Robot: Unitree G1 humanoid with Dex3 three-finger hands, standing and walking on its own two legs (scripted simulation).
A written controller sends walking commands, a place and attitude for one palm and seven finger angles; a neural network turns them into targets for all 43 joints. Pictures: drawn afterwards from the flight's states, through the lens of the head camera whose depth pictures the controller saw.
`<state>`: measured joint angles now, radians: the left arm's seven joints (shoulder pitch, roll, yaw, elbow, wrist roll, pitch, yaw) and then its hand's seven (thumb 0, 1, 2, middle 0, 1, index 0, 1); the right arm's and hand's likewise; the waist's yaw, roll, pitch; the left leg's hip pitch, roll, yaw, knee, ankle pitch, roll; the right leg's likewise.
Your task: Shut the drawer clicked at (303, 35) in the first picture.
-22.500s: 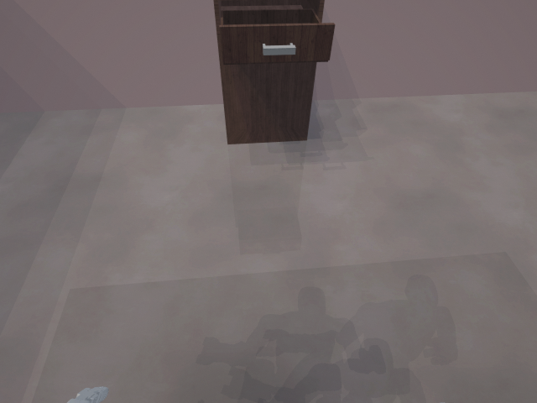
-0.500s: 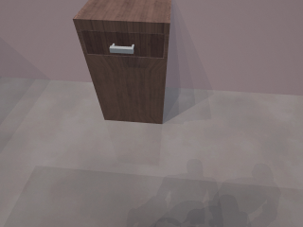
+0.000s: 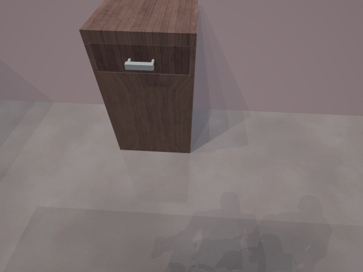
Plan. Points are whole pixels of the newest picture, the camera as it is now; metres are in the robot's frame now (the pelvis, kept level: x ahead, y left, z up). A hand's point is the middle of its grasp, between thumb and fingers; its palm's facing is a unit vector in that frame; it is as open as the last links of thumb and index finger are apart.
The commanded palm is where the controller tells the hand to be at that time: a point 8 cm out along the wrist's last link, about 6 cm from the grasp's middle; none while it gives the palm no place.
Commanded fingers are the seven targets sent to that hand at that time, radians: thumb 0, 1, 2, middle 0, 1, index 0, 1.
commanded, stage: look to check the result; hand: left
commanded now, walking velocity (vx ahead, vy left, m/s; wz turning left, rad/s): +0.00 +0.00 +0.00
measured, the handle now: (140, 63) +0.95 +0.22 -0.06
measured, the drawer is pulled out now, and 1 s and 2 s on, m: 0.00 0.00 0.00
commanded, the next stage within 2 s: stand and wait in 0.62 s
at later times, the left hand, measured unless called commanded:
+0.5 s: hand out of the picture +0.08 +0.22 -0.16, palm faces -0.02 -0.96 -0.29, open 7.4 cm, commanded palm none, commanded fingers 0.00 0.90 0.90 -0.20 -0.30 -0.20 -0.30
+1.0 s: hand out of the picture +0.11 +0.23 -0.16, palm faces -0.02 -0.95 -0.31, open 7.4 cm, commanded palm none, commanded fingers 0.00 0.90 0.90 -0.20 -0.30 -0.20 -0.30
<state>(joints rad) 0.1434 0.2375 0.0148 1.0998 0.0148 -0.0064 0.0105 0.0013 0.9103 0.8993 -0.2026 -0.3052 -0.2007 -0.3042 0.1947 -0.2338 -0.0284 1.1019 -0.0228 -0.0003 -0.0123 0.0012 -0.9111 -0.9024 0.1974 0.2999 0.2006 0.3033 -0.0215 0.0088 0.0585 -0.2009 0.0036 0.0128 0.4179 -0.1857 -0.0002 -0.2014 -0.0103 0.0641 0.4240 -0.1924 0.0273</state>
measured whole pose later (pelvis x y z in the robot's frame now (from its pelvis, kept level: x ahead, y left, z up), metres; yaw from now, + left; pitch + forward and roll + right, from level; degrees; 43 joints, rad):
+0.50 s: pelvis +0.02 -0.01 +0.00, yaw +0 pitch -2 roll +0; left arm 0.13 0.27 0.02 1.13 0.01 -0.01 0.01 0.00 0.91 0.90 -0.20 -0.30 -0.20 -0.30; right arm 0.14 -0.27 -0.03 1.12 -0.02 0.00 -0.01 0.00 -0.91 -0.90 0.20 0.30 0.20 0.30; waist -0.02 0.01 0.07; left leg -0.15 0.02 0.01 0.38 -0.20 -0.01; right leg -0.15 0.00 0.06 0.38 -0.20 0.02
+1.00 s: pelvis +0.03 -0.01 +0.00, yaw +0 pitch -2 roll +0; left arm 0.11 0.30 0.02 1.12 0.01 -0.01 0.01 0.00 0.91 0.90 -0.20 -0.30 -0.20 -0.30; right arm 0.12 -0.30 -0.02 1.13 -0.02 0.00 -0.01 0.00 -0.91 -0.90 0.20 0.30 0.20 0.30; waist -0.02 0.00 0.06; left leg -0.12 0.01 0.01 0.34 -0.19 -0.01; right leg -0.13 0.00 0.06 0.35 -0.20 0.02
